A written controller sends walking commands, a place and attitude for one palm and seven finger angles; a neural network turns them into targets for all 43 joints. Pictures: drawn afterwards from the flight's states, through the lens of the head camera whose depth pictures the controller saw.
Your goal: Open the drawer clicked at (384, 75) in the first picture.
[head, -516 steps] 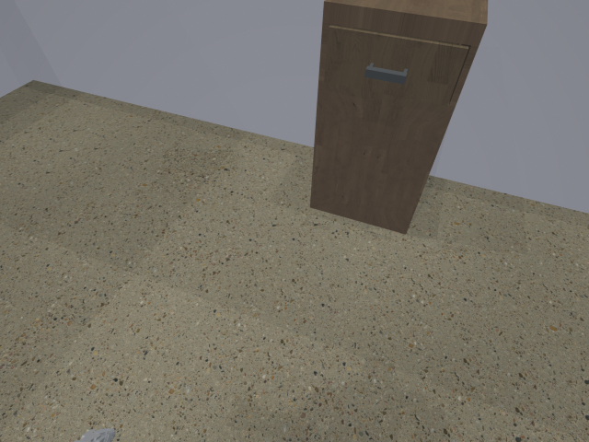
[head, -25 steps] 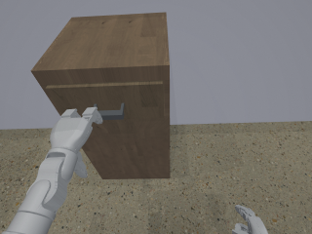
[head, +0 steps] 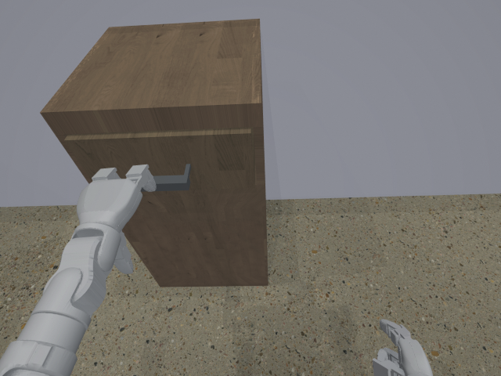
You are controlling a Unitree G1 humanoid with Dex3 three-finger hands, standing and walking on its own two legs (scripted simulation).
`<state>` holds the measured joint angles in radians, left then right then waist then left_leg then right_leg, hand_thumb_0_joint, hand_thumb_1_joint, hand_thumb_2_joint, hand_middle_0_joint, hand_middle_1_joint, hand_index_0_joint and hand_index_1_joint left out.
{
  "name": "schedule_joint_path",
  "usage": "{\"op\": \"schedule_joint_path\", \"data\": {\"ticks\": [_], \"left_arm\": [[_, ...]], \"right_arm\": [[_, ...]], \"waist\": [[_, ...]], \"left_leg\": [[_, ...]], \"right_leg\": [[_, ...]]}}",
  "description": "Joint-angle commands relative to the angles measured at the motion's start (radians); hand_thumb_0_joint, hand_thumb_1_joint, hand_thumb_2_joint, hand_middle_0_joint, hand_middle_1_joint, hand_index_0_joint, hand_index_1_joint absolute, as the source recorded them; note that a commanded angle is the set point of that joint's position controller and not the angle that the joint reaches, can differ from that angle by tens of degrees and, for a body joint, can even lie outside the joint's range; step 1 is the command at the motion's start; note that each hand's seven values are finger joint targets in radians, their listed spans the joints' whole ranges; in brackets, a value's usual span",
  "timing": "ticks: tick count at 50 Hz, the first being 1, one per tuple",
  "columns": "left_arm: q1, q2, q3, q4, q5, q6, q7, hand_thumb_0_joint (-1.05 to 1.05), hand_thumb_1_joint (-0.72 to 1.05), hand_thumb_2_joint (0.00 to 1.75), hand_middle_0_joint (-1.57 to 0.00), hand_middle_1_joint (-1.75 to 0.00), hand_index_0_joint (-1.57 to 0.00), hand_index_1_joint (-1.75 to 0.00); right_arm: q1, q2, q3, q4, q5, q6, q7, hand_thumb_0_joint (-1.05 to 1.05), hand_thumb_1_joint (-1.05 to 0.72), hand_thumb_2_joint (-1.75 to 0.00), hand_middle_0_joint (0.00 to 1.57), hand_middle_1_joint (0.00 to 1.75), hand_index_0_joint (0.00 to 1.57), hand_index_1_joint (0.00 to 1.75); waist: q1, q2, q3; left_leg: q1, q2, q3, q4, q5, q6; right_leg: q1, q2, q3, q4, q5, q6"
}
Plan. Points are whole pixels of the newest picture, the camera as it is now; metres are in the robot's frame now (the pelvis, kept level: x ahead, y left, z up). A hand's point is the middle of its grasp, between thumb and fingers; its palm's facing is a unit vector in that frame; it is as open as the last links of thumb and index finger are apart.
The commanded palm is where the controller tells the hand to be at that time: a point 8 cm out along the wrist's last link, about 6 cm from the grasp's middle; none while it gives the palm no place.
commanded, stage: move the hooked fingers above the handle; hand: left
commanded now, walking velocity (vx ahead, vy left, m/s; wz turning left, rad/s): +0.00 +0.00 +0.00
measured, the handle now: (164, 176) +0.52 +0.28 -0.03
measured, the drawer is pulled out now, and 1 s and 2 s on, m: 0.02 0.02 0.01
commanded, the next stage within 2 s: none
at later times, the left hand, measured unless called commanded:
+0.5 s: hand (139, 196) +0.39 +0.27 +0.05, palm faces -0.02 -0.03 -1.00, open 13.9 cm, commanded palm +0.38 +0.27 +0.11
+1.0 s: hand (150, 177) +0.46 +0.28 +0.03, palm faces -0.04 -0.02 -1.00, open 13.9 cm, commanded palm +0.45 +0.27 +0.10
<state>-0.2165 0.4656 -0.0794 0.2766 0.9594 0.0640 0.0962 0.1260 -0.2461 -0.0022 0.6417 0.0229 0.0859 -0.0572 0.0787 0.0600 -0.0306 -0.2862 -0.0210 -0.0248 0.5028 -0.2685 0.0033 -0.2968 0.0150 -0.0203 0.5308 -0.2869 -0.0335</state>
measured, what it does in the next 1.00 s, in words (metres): stands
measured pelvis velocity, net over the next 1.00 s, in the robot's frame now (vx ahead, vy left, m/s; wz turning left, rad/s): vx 0.01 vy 0.02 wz -0.03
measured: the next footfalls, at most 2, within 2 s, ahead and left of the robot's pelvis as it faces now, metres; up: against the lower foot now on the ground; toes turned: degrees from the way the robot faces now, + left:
none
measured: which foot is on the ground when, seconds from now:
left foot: down 0.00-1.00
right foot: down 0.00-1.00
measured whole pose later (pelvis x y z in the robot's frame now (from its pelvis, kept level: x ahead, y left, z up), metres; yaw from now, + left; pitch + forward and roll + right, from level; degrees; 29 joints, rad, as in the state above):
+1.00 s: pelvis +0.01 +0.02 -0.02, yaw -2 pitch +14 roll -1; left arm -0.69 0.53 -0.01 0.91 1.06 -0.07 0.23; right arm 0.33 -0.26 -0.06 0.69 0.02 0.11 -0.03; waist -0.05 0.04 -0.11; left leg -0.58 -0.02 0.00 0.69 -0.35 0.03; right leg -0.58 0.02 0.01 0.66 -0.33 0.00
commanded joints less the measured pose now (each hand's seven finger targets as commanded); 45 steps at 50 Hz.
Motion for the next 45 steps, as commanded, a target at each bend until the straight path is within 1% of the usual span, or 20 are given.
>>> {"op": "schedule_joint_path", "data": {"ticks": [1,4,10,13,18,19,22,25,26,28,29,31,35,37,39,40,41,43,44,45], "left_arm": [[-0.403,0.214,0.114,-0.14,0.01,-0.043,0.042,0.0,-0.5,0.3,-0.3,-1.2,-0.3,-1.2],[-0.416,0.263,0.158,-0.106,0.012,-0.061,0.048,0.0,-0.5,0.3,-0.3,-1.2,-0.3,-1.2],[-0.424,0.282,0.182,-0.029,0.01,-0.078,0.065,0.0,-0.5,0.3,-0.3,-1.2,-0.3,-1.2],[-0.47,0.257,0.152,-0.007,0.015,-0.082,0.073,0.0,-0.5,0.3,-0.3,-1.2,-0.3,-1.2],[-0.531,0.269,0.16,0.021,0.025,-0.098,0.094,0.0,-0.5,0.3,-0.3,-1.2,-0.3,-1.2],[-0.538,0.292,0.18,0.045,0.028,-0.099,0.1,0.0,-0.5,0.3,-0.3,-1.2,-0.3,-1.2],[-0.577,0.284,0.167,0.115,0.035,-0.094,0.109,0.0,-0.5,0.3,-0.3,-1.2,-0.3,-1.2],[-0.622,0.302,0.174,0.124,0.048,-0.102,0.122,0.0,-0.5,0.3,-0.3,-1.2,-0.3,-1.2],[-0.621,0.269,0.145,0.15,0.047,-0.099,0.122,0.0,-0.5,0.3,-0.3,-1.2,-0.3,-1.2],[-0.649,0.283,0.156,0.185,0.049,-0.1,0.125,0.0,-0.5,0.3,-0.3,-1.2,-0.3,-1.2],[-0.642,0.302,0.176,0.235,0.051,-0.096,0.125,0.0,-0.5,0.3,-0.3,-1.2,-0.3,-1.2],[-0.704,0.295,0.152,0.272,0.056,-0.101,0.124,0.0,-0.5,0.3,-0.3,-1.2,-0.3,-1.2],[-0.784,0.325,0.162,0.297,0.074,-0.128,0.134,0.0,-0.5,0.3,-0.3,-1.2,-0.3,-1.2],[-0.799,0.289,0.138,0.328,0.077,-0.137,0.141,0.0,-0.5,0.3,-0.3,-1.2,-0.3,-1.2],[-0.812,0.315,0.156,0.377,0.077,-0.139,0.147,0.0,-0.5,0.3,-0.3,-1.2,-0.3,-1.2],[-0.845,0.289,0.126,0.367,0.076,-0.143,0.149,0.0,-0.5,0.3,-0.3,-1.2,-0.3,-1.2],[-0.831,0.311,0.153,0.382,0.081,-0.144,0.155,0.0,-0.5,0.3,-0.3,-1.2,-0.3,-1.2],[-0.854,0.313,0.148,0.403,0.086,-0.141,0.166,0.0,-0.5,0.3,-0.3,-1.2,-0.3,-1.2],[-0.869,0.346,0.175,0.416,0.089,-0.143,0.17,0.0,-0.5,0.3,-0.3,-1.2,-0.3,-1.2],[-0.874,0.324,0.152,0.423,0.089,-0.141,0.172,0.0,-0.5,0.3,-0.3,-1.2,-0.3,-1.2]], "right_arm": [[-0.055,-0.108,-0.045,-0.127,-0.003,-0.047,-0.01,0.0,-0.9,-0.9,0.2,0.3,0.2,0.3],[-0.028,-0.118,-0.054,-0.124,-0.006,-0.043,-0.01,0.0,-0.9,-0.9,0.2,0.3,0.2,0.3],[0.002,-0.122,-0.065,-0.123,0.0,-0.033,-0.008,0.0,-0.9,-0.9,0.2,0.3,0.2,0.3],[0.024,-0.127,-0.071,-0.119,0.003,-0.029,-0.007,0.0,-0.9,-0.9,0.2,0.3,0.2,0.3],[0.065,-0.132,-0.086,-0.105,0.002,-0.028,-0.004,0.0,-0.9,-0.9,0.2,0.3,0.2,0.3],[0.075,-0.136,-0.088,-0.099,0.001,-0.026,-0.003,0.0,-0.9,-0.9,0.2,0.3,0.2,0.3],[0.093,-0.139,-0.087,-0.087,0.005,-0.024,-0.004,0.0,-0.9,-0.9,0.2,0.3,0.2,0.3],[0.112,-0.14,-0.091,-0.088,0.002,-0.022,-0.001,0.0,-0.9,-0.9,0.2,0.3,0.2,0.3],[0.118,-0.137,-0.091,-0.086,0.003,-0.021,0.001,0.0,-0.9,-0.9,0.2,0.3,0.2,0.3],[0.134,-0.142,-0.093,-0.08,0.002,-0.018,0.003,0.0,-0.9,-0.9,0.2,0.3,0.2,0.3],[0.143,-0.147,-0.093,-0.076,0.002,-0.015,0.003,0.0,-0.9,-0.9,0.2,0.3,0.2,0.3],[0.154,-0.149,-0.091,-0.071,0.005,-0.015,0.001,0.0,-0.9,-0.9,0.2,0.3,0.2,0.3],[0.189,-0.15,-0.097,-0.068,0.0,-0.012,0.004,0.0,-0.9,-0.9,0.2,0.3,0.2,0.3],[0.204,-0.149,-0.102,-0.061,-0.003,-0.012,0.007,0.0,-0.9,-0.9,0.2,0.3,0.2,0.3],[0.222,-0.157,-0.1,-0.055,-0.004,-0.009,0.009,0.0,-0.9,-0.9,0.2,0.3,0.2,0.3],[0.227,-0.157,-0.101,-0.053,-0.004,-0.009,0.012,0.0,-0.9,-0.9,0.2,0.3,0.2,0.3],[0.234,-0.156,-0.106,-0.05,-0.006,-0.008,0.015,0.0,-0.9,-0.9,0.2,0.3,0.2,0.3],[0.244,-0.157,-0.105,-0.047,-0.009,-0.004,0.018,0.0,-0.9,-0.9,0.2,0.3,0.2,0.3],[0.257,-0.164,-0.104,-0.041,-0.011,0.0,0.019,0.0,-0.9,-0.9,0.2,0.3,0.2,0.3],[0.26,-0.162,-0.104,-0.044,-0.01,0.001,0.021,0.0,-0.9,-0.9,0.2,0.3,0.2,0.3]], "waist": [[-0.034,-0.052,-0.253],[-0.026,-0.056,-0.306],[-0.027,-0.059,-0.314],[-0.042,-0.041,-0.318],[-0.055,-0.039,-0.363],[-0.056,-0.039,-0.366],[-0.07,-0.062,-0.337],[-0.064,-0.015,-0.387],[-0.07,-0.003,-0.372],[-0.075,-0.023,-0.382],[-0.081,-0.066,-0.36],[-0.095,-0.052,-0.343],[-0.1,-0.005,-0.408],[-0.113,-0.007,-0.408],[-0.12,-0.023,-0.399],[-0.128,-0.01,-0.405],[-0.117,0.006,-0.417],[-0.125,0.013,-0.427],[-0.126,-0.01,-0.435],[-0.129,0.0,-0.451]], "left_leg": [[0.038,-0.041,0.046,-0.008,0.226,0.039],[0.02,-0.043,0.044,0.009,0.263,0.039],[-0.027,-0.039,0.05,0.033,0.279,0.042],[-0.025,-0.036,0.05,0.042,0.288,0.042],[-0.011,-0.03,0.046,0.062,0.313,0.044],[-0.018,-0.028,0.043,0.061,0.31,0.042],[-0.039,-0.024,0.045,0.062,0.281,0.043],[-0.022,-0.022,0.039,0.071,0.316,0.041],[-0.019,-0.02,0.039,0.073,0.325,0.04],[-0.022,-0.017,0.037,0.078,0.33,0.039],[-0.047,-0.017,0.035,0.078,0.311,0.042],[-0.059,-0.015,0.037,0.079,0.282,0.043],[-0.042,-0.012,0.03,0.098,0.312,0.041],[-0.03,-0.007,0.027,0.11,0.332,0.039],[-0.054,-0.006,0.021,0.114,0.336,0.038],[-0.046,-0.004,0.022,0.118,0.338,0.039],[-0.039,-0.002,0.023,0.122,0.346,0.036],[-0.049,-0.004,0.026,0.132,0.356,0.037],[-0.064,-0.001,0.019,0.133,0.37,0.035],[-0.06,-0.002,0.019,0.136,0.371,0.036]], "right_leg": [[0.084,-0.002,0.033,-0.053,0.244,0.001],[0.114,-0.003,0.036,-0.03,0.296,0.0],[0.105,-0.004,0.037,-0.002,0.343,0.002],[0.071,0.001,0.031,0.009,0.34,0.0],[0.045,0.008,0.028,0.025,0.344,-0.003],[0.045,0.01,0.025,0.027,0.327,-0.005],[0.009,0.011,0.019,0.027,0.298,-0.003],[0.007,0.014,0.018,0.042,0.304,-0.01],[-0.01,0.015,0.012,0.044,0.306,-0.011],[-0.018,0.017,0.01,0.048,0.306,-0.01],[-0.016,0.018,0.009,0.042,0.294,-0.008],[-0.047,0.017,0.008,0.042,0.272,-0.007],[-0.066,0.02,0.01,0.059,0.273,-0.011],[-0.098,0.023,0.006,0.066,0.276,-0.011],[-0.104,0.026,0.002,0.07,0.271,-0.012],[-0.121,0.026,0.004,0.072,0.272,-0.01],[-0.126,0.028,0.003,0.076,0.27,-0.013],[-0.129,0.029,0.005,0.081,0.284,-0.012],[-0.117,0.03,0.001,0.086,0.289,-0.014],[-0.123,0.031,0.003,0.09,0.291,-0.011]]}}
